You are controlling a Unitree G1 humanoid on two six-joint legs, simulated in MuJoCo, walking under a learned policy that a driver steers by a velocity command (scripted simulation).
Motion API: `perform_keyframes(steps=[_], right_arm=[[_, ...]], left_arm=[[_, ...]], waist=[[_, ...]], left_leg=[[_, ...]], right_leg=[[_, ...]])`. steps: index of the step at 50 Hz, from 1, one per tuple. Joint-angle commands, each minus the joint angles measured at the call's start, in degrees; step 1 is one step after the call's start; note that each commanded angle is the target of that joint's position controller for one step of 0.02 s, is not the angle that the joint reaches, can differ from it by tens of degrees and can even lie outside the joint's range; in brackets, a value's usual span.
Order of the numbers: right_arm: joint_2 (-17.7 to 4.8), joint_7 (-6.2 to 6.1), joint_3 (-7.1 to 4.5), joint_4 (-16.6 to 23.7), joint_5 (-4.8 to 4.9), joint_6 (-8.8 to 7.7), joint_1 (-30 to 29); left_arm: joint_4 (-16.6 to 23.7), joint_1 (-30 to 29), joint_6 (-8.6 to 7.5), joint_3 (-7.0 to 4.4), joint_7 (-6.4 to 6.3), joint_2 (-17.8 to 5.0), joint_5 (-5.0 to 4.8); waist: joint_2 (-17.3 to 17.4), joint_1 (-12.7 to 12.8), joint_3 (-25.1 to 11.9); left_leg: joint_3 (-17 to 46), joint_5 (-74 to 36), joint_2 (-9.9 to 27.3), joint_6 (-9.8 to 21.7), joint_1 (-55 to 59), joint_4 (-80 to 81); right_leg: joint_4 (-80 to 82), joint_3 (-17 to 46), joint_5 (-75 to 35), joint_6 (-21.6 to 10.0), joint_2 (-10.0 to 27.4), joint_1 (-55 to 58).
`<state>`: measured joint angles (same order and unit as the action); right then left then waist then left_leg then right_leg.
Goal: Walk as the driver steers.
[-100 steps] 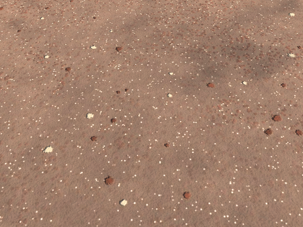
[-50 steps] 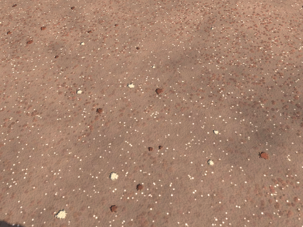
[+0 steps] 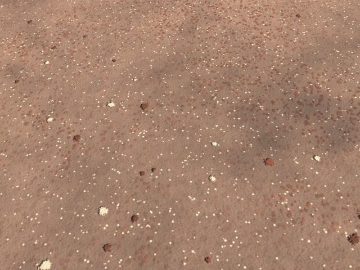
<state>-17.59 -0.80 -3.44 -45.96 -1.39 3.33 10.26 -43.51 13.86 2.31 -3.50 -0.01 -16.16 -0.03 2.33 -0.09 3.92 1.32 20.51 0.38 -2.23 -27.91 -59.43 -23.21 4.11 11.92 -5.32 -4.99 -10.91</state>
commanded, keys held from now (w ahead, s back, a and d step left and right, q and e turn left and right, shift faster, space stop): e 0.14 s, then no key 0.08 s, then q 0.58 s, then w+q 0.20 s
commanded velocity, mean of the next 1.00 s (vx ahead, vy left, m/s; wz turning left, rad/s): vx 0.03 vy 0.00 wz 0.12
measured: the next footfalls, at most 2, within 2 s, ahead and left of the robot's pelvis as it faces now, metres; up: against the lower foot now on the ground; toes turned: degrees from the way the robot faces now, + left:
left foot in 0.34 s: +0.07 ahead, +0.12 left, +0.00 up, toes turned -11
right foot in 0.76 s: +0.03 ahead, -0.08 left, +0.00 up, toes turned +10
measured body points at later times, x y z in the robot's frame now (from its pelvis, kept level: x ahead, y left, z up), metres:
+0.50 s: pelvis +0.01 +0.04 +0.00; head +0.03 +0.05 +0.45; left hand +0.14 +0.29 -0.14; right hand +0.10 -0.23 -0.12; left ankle +0.03 +0.13 -0.75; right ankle -0.02 -0.08 -0.73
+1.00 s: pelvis +0.02 -0.01 +0.00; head +0.04 -0.03 +0.45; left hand +0.03 +0.28 -0.10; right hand +0.17 -0.27 -0.13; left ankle -0.03 +0.13 -0.66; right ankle +0.00 -0.09 -0.75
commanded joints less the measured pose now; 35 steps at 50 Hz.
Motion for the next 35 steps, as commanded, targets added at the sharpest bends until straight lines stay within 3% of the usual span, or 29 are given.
perform_keyframes(steps=[1, 7, 11, 14, 16, 17, 18, 19, 20, 22, 24, 28, 32, 35], right_arm=[[-4.3, -0.22, -0.93, 4.0, 0.06, -0.33, -1.5], [-4.5, -0.68, -0.72, 5.7, 0.38, -0.73, -3.6], [-4.2, -0.9, -0.26, 5.9, 0.9, -1.18, -2.7], [-3.4, -1.02, 0.35, 5.0, 1.3, -1.4, -0.1], [-0.5, -1.07, 1.41, 3.2, 0.99, -1.84, 3.1], [-1.2, -1.4, 1.77, 3.2, 0.23, -2.45, 1.6], [-5.1, -1.51, 1.72, 4.2, -0.43, -3.12, 0.7], [-6.9, -0.86, 1.61, 3.7, 0.04, -3.06, -1.5], [-6.2, -0.08, 1.51, 3.9, 0.49, -3.17, -3.1], [-7.9, 0.38, 0.83, 3.3, 0.73, -2.96, -2.2], [-9.4, 0.21, -0.03, 2.7, 1.11, -2.78, 0.1], [-9.3, 0.12, -1.43, 1.2, 0.94, -2.26, 4.4], [-8.8, 0.4, -2.51, 1.6, 0.7, -1.32, 2.2], [-9.0, 1.02, -3.11, 2.2, 0.61, -0.49, -0.5]], left_arm=[[2.6, 2.6, -0.65, -2.38, -0.29, -9.2, 0.17], [3.0, 3.5, -0.51, -2.95, -0.32, -10.7, 0.87], [3.2, 2.0, -0.5, -2.56, -0.26, -9.8, 1.35], [2.7, -0.2, -0.42, -1.39, -0.5, -7.7, 1.61], [1.7, -1.9, -0.4, 0.34, -1.1, -4.8, 0.91], [0.7, 0.8, -0.79, 1.29, -1.2, -2.7, 1.23], [0.0, 5.3, -1.0, 1.5, -1.22, -1.8, 1.93], [-0.9, 4.1, -0.38, 0.59, -1.63, -5.2, 0.98], [-1.3, 2.2, -0.16, 0.32, -1.91, -6.7, 1.28], [-1.5, -1.2, -0.54, 0.18, -1.72, -6.5, 0.85], [-1.7, -1.5, -0.71, 0.03, -1.54, -6.4, 0.67], [-0.5, -4.2, -0.78, 0.12, -2.09, -5.3, 0.43], [0.2, -4.3, -1.08, 0.52, -2.17, -4.7, 0.13], [0.0, -1.3, -1.51, 0.69, -2.29, -4.9, -0.04]], waist=[[-8.1, 1.4, -3.9], [-8.4, 2.5, -4.3], [-8.7, 2.1, -5.8], [-8.9, 1.2, -6.9], [-7.0, -1.5, -6.9], [-3.1, 0.3, -6.8], [6.4, 2.9, -7.7], [7.7, 3.0, -4.7], [6.2, 2.8, -2.5], [7.6, 1.5, -2.5], [8.2, 0.6, -3.4], [5.4, -1.1, -4.9], [5.4, -0.6, -6.6], [6.6, 0.8, -7.5]], left_leg=[[1.2, -0.5, 0.2, -0.9, -6.8, 2.3], [2.4, 1.3, -1.0, -0.6, -4.8, 9.1], [1.6, 2.0, -1.8, 0.7, 1.8, 13.6], [0.3, 1.6, -1.7, 2.2, 10.6, 21.6], [0.2, -9.8, -0.9, 3.4, 22.6, 39.6], [7.0, -13.4, 3.5, 4.1, 27.2, 44.5], [20.4, -20.3, 14.8, 6.0, 29.4, 46.7], [23.0, -24.1, 17.5, 12.4, 18.1, 45.4], [22.0, -20.3, 14.5, 12.7, 16.3, 45.2], [19.5, -17.2, 9.2, 10.2, 17.5, 43.5], [21.0, -21.1, 9.0, 11.0, 20.2, 41.9], [25.7, -28.0, 11.1, 15.2, 24.7, 40.9], [25.1, -26.9, 8.4, 14.3, 22.4, 40.6], [25.7, -23.9, 6.2, 11.9, 17.6, 39.7]], right_leg=[[5.7, 15.4, -17.6, -7.7, 14.1, 8.4], [4.3, 21.6, -14.9, -8.7, 13.9, 6.8], [2.6, 22.0, -19.6, -8.0, 13.4, 4.0], [1.5, 20.6, -22.8, -6.3, 13.0, 1.4], [0.5, 18.4, -16.4, -2.6, 10.9, -3.1], [-0.1, 16.4, -8.0, 0.5, 8.9, -5.6], [-7.1, 9.9, 7.8, 2.5, 4.3, -7.8], [-4.1, 4.5, 12.4, 3.2, 1.3, -3.8], [-4.4, 3.3, 9.4, 3.6, 2.2, -1.9], [-4.2, 1.6, 5.1, 4.2, 0.7, -2.0], [-7.9, -0.3, 8.2, 5.2, 0.0, -5.2], [-21.0, 0.0, 16.9, 6.5, 0.7, -13.7], [-19.6, -0.6, 15.1, 6.6, 0.9, -11.7], [-9.8, -1.2, 11.4, 5.5, 0.0, -3.8]])
Keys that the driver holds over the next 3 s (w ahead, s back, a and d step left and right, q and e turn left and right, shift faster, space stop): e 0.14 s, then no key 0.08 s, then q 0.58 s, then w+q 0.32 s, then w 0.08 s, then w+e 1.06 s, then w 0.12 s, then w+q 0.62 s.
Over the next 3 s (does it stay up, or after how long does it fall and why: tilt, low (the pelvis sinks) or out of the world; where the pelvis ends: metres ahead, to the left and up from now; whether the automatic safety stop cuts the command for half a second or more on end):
stays up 0.97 0.13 -0.01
